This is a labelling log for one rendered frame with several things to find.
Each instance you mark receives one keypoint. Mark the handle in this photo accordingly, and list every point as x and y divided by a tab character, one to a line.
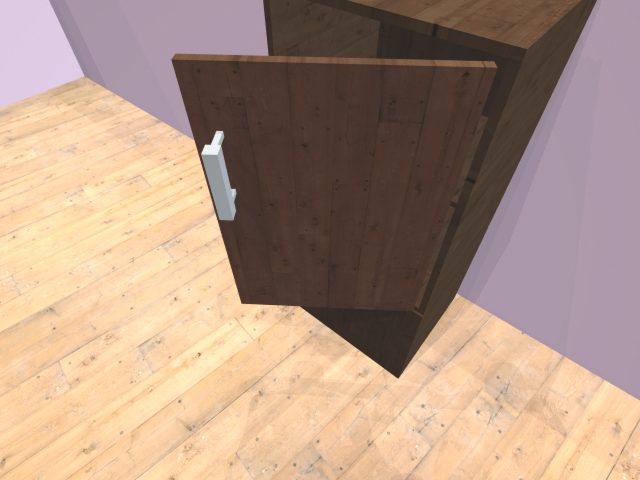
214	163

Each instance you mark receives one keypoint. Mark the cupboard door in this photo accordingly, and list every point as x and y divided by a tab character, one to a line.
344	169

